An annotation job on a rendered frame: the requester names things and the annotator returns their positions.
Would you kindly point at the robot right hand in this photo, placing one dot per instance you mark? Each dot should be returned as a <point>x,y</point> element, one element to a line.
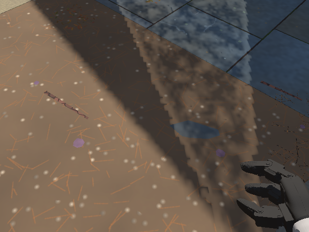
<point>291,197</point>

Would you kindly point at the right robot forearm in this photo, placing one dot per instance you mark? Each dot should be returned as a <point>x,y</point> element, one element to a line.
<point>301,225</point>

